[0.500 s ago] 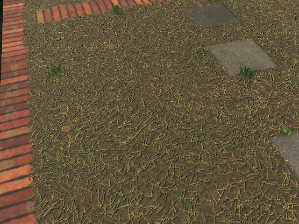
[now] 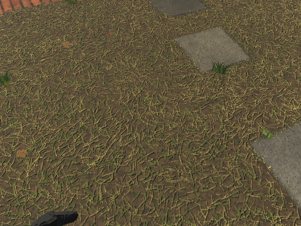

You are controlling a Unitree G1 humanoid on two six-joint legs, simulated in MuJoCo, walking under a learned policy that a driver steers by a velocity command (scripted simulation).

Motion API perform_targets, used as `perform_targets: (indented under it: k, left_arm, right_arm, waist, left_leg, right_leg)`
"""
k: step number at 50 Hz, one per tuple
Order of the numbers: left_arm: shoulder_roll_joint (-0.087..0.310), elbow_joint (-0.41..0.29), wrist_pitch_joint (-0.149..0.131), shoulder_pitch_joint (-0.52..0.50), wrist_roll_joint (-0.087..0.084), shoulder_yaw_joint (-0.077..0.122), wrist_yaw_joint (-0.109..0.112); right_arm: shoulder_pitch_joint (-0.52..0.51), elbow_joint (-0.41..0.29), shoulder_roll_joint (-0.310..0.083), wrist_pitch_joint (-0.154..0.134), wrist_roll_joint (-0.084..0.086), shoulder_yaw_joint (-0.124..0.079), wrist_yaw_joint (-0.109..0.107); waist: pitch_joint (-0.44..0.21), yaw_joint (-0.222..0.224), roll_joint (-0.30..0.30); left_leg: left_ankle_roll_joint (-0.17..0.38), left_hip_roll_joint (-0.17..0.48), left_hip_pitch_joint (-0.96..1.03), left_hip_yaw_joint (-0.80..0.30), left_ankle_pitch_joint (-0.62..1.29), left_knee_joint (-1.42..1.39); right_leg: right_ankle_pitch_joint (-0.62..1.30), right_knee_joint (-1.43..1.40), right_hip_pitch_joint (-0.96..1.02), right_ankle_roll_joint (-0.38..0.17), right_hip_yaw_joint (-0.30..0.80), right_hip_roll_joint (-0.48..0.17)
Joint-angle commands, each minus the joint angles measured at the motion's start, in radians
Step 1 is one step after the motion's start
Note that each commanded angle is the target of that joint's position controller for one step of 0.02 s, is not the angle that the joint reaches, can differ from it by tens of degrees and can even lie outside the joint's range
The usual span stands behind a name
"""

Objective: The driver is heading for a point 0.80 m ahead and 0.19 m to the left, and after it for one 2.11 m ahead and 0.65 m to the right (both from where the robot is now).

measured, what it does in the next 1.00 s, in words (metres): walks ahead, turning left: right foot, then left foot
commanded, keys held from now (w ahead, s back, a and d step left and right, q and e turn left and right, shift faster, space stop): no key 0.14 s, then q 0.54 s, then w+q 0.20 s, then w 0.12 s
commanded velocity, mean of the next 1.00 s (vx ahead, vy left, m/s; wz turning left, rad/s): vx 0.17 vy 0.00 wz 0.36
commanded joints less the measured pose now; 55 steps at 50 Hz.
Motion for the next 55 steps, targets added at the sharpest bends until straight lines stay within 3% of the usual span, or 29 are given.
perform_targets:
  k: [1, 3, 4, 5, 6, 7, 8, 10, 13, 16, 22, 26, 27, 28, 29, 30, 31, 32, 34, 36, 39, 44, 48, 49, 50, 51, 52, 53, 55]
  left_arm:
    - [0.099, -0.083, -0.031, -0.058, 0.008, 0.029, -0.012]
    - [0.176, -0.015, -0.039, 0.169, 0.022, 0.064, 0.003]
    - [0.238, 0.014, -0.034, 0.32, 0.04, 0.073, 0.014]
    - [0.289, 0.027, -0.027, 0.333, 0.038, 0.075, 0.012]
    - [0.21, 0.022, -0.016, 0.349, 0.015, 0.068, 0.014]
    - [0.174, 0.012, -0.011, 0.252, 0.01, 0.051, 0.017]
    - [0.131, 0.004, -0.009, 0.165, 0.01, 0.038, 0.019]
    - [0.088, 0.01, -0.013, 0.076, 0.034, 0.023, 0.019]
    - [0.13, 0.031, -0.017, -0.018, 0.054, 0.038, 0.019]
    - [0.179, 0.049, 0.006, -0.011, 0.036, 0.057, 0.043]
    - [0.2, 0.08, 0.061, 0.011, 0.021, 0.065, 0.064]
    - [0.19, 0.101, 0.085, 0.028, -0.009, 0.066, 0.07]
    - [0.145, 0.109, 0.087, 0.069, 0.004, 0.056, 0.07]
    - [0.104, 0.062, 0.082, 0.039, 0.042, 0.042, 0.067]
    - [0.147, 0.04, 0.077, -0.057, 0.039, 0.053, 0.071]
    - [0.158, 0.04, 0.079, -0.05, 0.014, 0.06, 0.07]
    - [0.16, 0.062, 0.083, -0.018, 0.004, 0.064, 0.074]
    - [0.17, 0.071, 0.086, -0.013, 0.012, 0.069, 0.081]
    - [0.16, 0.071, 0.086, -0.011, 0.014, 0.07, 0.082]
    - [0.142, 0.07, 0.079, -0.006, 0.004, 0.064, 0.071]
    - [0.135, 0.049, 0.06, -0.075, -0.002, 0.059, 0.05]
    - [0.147, 0.045, 0.01, -0.067, -0.01, 0.061, 0.024]
    - [0.134, 0.094, -0.019, 0.065, -0.006, 0.062, 0.017]
    - [0.154, 0.115, -0.023, 0.145, 0.002, 0.068, 0.022]
    - [0.213, 0.133, -0.023, 0.249, 0.02, 0.075, 0.031]
    - [0.301, 0.158, -0.023, 0.29, 0.034, 0.1, 0.021]
    - [0.24, 0.139, -0.027, 0.236, 0.021, 0.084, 0.024]
    - [0.183, 0.128, -0.026, 0.199, 0.011, 0.068, 0.032]
    - [0.158, 0.12, -0.016, 0.158, 0.009, 0.054, 0.042]
  right_arm:
    - [-0.013, -0.044, -0.192, 0.008, -0.001, -0.053, -0.014]
    - [-0.038, -0.057, -0.189, 0.016, -0.007, -0.049, -0.021]
    - [-0.026, -0.09, -0.125, 0.012, -0.034, -0.026, -0.021]
    - [0.179, -0.072, -0.005, 0.003, -0.035, 0.012, -0.004]
    - [0.126, -0.036, -0.133, -0.004, -0.007, -0.019, -0.003]
    - [0.005, -0.077, -0.163, -0.005, 0.018, -0.029, -0.001]
    - [-0.052, -0.088, -0.151, 0.0, 0.012, -0.025, -0.007]
    - [-0.057, -0.087, -0.13, 0.036, -0.001, -0.031, -0.016]
    - [-0.011, -0.085, -0.077, 0.08, -0.008, -0.023, -0.034]
    - [-0.087, -0.125, -0.093, 0.094, -0.011, -0.026, -0.033]
    - [-0.218, -0.201, -0.111, 0.109, -0.011, -0.037, -0.015]
    - [-0.166, -0.2, -0.12, 0.099, -0.015, -0.055, 0.0]
    - [-0.144, -0.205, -0.193, 0.095, -0.018, -0.078, -0.01]
    - [-0.164, -0.241, -0.31, 0.093, -0.028, -0.101, -0.026]
    - [-0.108, -0.242, -0.265, 0.073, -0.051, -0.088, -0.017]
    - [-0.131, -0.239, -0.242, 0.053, -0.053, -0.081, -0.014]
    - [-0.189, -0.248, -0.219, 0.044, -0.035, -0.079, -0.014]
    - [-0.229, -0.257, -0.193, 0.045, -0.016, -0.072, -0.017]
    - [-0.246, -0.269, -0.182, 0.054, -0.014, -0.063, -0.027]
    - [-0.206, -0.267, -0.178, 0.058, -0.005, -0.067, -0.033]
    - [-0.175, -0.263, -0.194, 0.058, -0.002, -0.073, -0.041]
    - [-0.163, -0.261, -0.215, 0.05, -0.003, -0.079, -0.029]
    - [-0.18, -0.252, -0.148, 0.051, -0.006, -0.052, -0.022]
    - [-0.19, -0.254, -0.101, 0.045, -0.011, -0.036, -0.02]
    - [-0.201, -0.271, -0.024, 0.037, -0.014, -0.013, -0.017]
    - [-0.233, -0.325, -0.08, 0.023, 0.009, -0.027, -0.022]
    - [-0.237, -0.305, -0.152, 0.015, 0.012, -0.046, -0.025]
    - [-0.226, -0.282, -0.164, 0.013, 0.005, -0.053, -0.022]
    - [-0.224, -0.269, -0.141, 0.01, -0.015, -0.052, -0.016]
  waist:
    - [0.033, 0.066, 0.141]
    - [-0.134, 0.184, 0.141]
    - [-0.306, 0.219, 0.026]
    - [-0.471, 0.124, -0.246]
    - [-0.508, 0.193, -0.127]
    - [-0.336, 0.178, -0.12]
    - [-0.248, 0.149, -0.042]
    - [-0.16, 0.082, -0.046]
    - [-0.113, 0.028, -0.097]
    - [-0.121, 0.061, -0.076]
    - [-0.069, 0.106, -0.057]
    - [-0.086, 0.068, -0.035]
    - [-0.08, 0.081, 0.114]
    - [-0.055, 0.106, 0.384]
    - [-0.12, 0.021, 0.285]
    - [-0.125, 0.046, 0.217]
    - [-0.123, 0.076, 0.159]
    - [-0.121, 0.087, 0.135]
    - [-0.14, 0.104, 0.145]
    - [-0.16, 0.091, 0.148]
    - [-0.087, 0.056, 0.194]
    - [-0.054, 0.053, 0.2]
    - [-0.062, 0.121, 0.16]
    - [-0.084, 0.154, 0.122]
    - [-0.101, 0.175, -0.049]
    - [-0.008, 0.168, -0.209]
    - [0.076, 0.157, -0.129]
    - [0.095, 0.139, -0.103]
    - [0.064, 0.115, -0.097]
  left_leg:
    - [0.104, 0.265, -0.008, -0.11, 0.729, 0.083]
    - [0.043, 0.185, -0.069, -0.058, 0.923, 0.375]
    - [-0.004, 0.121, -0.287, -0.041, 0.561, 0.664]
    - [-0.067, -0.052, -0.638, -0.082, -0.346, 1.053]
    - [-0.069, -0.026, -0.655, -0.203, -0.333, 1.132]
    - [-0.065, 0.027, -0.715, -0.164, -0.281, 1.118]
    - [-0.071, 0.075, -0.705, -0.135, -0.219, 1.049]
    - [-0.085, 0.126, -0.552, -0.135, -0.149, 0.937]
    - [-0.107, 0.111, -0.41, -0.077, -0.089, 0.774]
    - [-0.094, 0.129, -0.441, -0.061, 0.03, 0.697]
    - [-0.057, 0.127, -0.484, -0.021, 0.008, 0.582]
    - [0.006, 0.063, -0.326, 0.025, 0.155, 0.299]
    - [0.056, 0.151, -0.245, -0.128, 0.386, 0.186]
    - [0.232, 0.381, -0.139, -0.488, 0.644, 0.138]
    - [0.329, 0.417, -0.139, -0.55, 0.663, 0.114]
    - [0.3, 0.375, -0.134, -0.471, 0.649, 0.125]
    - [0.245, 0.322, -0.131, -0.399, 0.618, 0.142]
    - [0.207, 0.296, -0.133, -0.368, 0.601, 0.148]
    - [0.195, 0.257, -0.167, -0.331, 0.66, 0.153]
    - [0.193, 0.227, -0.135, -0.34, 0.371, 0.112]
    - [0.199, 0.216, -0.173, -0.424, -0.072, 0.029]
    - [0.202, 0.2, -0.258, -0.49, -0.15, 0.034]
    - [0.141, 0.139, -0.381, -0.465, -0.185, 0.123]
    - [0.1, 0.098, -0.477, -0.419, -0.206, 0.226]
    - [0.031, -0.018, -0.639, -0.261, -0.219, 0.512]
    - [0.012, -0.057, -0.862, -0.185, -0.284, 0.692]
    - [0.0, 0.0, -0.93, -0.226, -0.221, 0.8]
    - [-0.009, 0.008, -0.932, -0.233, -0.142, 0.825]
    - [-0.039, 0.031, -0.893, -0.2, -0.049, 0.818]
  right_leg:
    - [-0.046, -0.069, 0.084, -0.046, -0.02, 0.05]
    - [0.108, -0.12, 0.437, -0.108, -0.058, 0.08]
    - [0.424, -0.031, 0.784, -0.168, 0.133, -0.112]
    - [0.604, -0.007, 1.121, -0.389, 0.542, -0.41]
    - [0.481, -0.063, 1.039, -0.362, 0.534, -0.347]
    - [0.464, -0.096, 0.902, -0.317, 0.374, -0.297]
    - [0.466, -0.128, 0.757, -0.287, 0.289, -0.255]
    - [0.424, -0.204, 0.485, -0.258, 0.172, -0.209]
    - [0.38, -0.277, 0.285, -0.258, 0.05, -0.185]
    - [0.23, -0.303, 0.317, -0.262, 0.024, -0.214]
    - [-0.082, -0.3, 0.401, -0.241, 0.013, -0.253]
    - [-0.117, -0.121, 0.43, -0.133, -0.054, -0.205]
    - [-0.243, 0.064, 0.347, -0.048, -0.138, -0.119]
    - [-0.596, 0.329, 0.051, 0.062, -0.19, 0.06]
    - [-0.718, 0.534, -0.012, 0.065, -0.015, 0.089]
    - [-0.655, 0.607, -0.035, 0.052, 0.036, 0.066]
    - [-0.573, 0.606, -0.043, 0.046, 0.049, 0.047]
    - [-0.517, 0.578, -0.047, 0.048, 0.058, 0.036]
    - [-0.446, 0.57, 0.022, 0.063, 0.05, 0.054]
    - [-0.378, 0.44, 0.027, 0.067, 0.043, 0.059]
    - [-0.35, 0.233, 0.05, 0.064, 0.051, 0.069]
    - [-0.382, 0.041, 0.197, 0.034, 0.046, 0.093]
    - [-0.232, -0.162, 0.469, -0.017, 0.004, 0.075]
    - [-0.267, -0.177, 0.604, -0.045, 0.071, -0.001]
    - [-0.465, -0.27, 0.726, -0.117, 0.316, -0.179]
    - [-0.698, -0.373, 0.703, -0.253, 0.645, -0.329]
    - [-0.694, -0.376, 0.662, -0.281, 0.633, -0.332]
    - [-0.561, -0.359, 0.656, -0.249, 0.525, -0.276]
    - [-0.132, -0.328, 0.656, -0.21, 0.361, -0.221]
Keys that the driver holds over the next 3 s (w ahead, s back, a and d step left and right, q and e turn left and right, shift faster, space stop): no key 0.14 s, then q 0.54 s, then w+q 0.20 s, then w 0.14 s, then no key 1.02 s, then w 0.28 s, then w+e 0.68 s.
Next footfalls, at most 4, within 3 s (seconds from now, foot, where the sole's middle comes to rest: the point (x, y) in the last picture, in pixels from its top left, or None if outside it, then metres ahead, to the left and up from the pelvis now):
0.06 right None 0.24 -0.13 -0.77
0.54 left None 0.21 0.11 -0.77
0.98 right None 0.32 -0.09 -0.77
1.34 left None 0.39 0.21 -0.77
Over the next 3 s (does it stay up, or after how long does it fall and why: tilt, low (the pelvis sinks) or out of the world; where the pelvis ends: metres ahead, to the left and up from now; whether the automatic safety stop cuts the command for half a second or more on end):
stays up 0.76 0.21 0.01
